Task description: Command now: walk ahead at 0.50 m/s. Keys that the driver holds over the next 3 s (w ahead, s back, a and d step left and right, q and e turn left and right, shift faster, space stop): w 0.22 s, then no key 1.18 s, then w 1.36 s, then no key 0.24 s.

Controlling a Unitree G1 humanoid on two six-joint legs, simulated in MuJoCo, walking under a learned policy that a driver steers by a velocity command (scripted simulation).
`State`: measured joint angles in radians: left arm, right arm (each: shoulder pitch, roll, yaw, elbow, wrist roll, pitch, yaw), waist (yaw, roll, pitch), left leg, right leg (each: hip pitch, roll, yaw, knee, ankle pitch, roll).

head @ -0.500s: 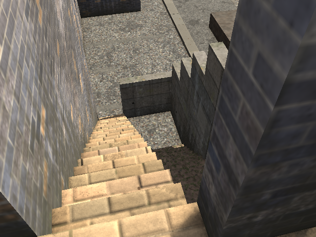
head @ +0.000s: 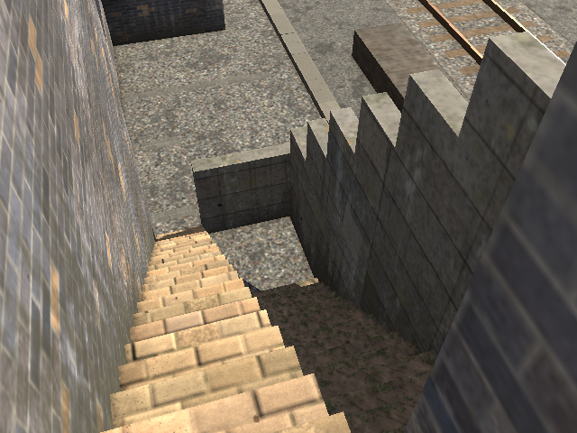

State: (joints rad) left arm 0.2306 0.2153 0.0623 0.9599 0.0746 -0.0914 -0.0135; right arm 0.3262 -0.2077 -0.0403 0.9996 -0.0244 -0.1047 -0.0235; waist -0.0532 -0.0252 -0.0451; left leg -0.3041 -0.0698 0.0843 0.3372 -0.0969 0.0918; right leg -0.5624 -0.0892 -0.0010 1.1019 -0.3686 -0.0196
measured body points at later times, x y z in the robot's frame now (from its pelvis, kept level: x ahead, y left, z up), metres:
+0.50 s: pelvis +0.13 -0.04 -0.01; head +0.14 -0.04 +0.44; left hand +0.28 +0.15 -0.15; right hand +0.13 -0.25 -0.17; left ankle +0.05 +0.08 -0.74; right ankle +0.18 -0.13 -0.74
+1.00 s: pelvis +0.14 -0.03 -0.01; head +0.15 -0.03 +0.44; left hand +0.21 +0.20 -0.16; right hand +0.13 -0.26 -0.16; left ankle +0.05 +0.08 -0.74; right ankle +0.18 -0.13 -0.74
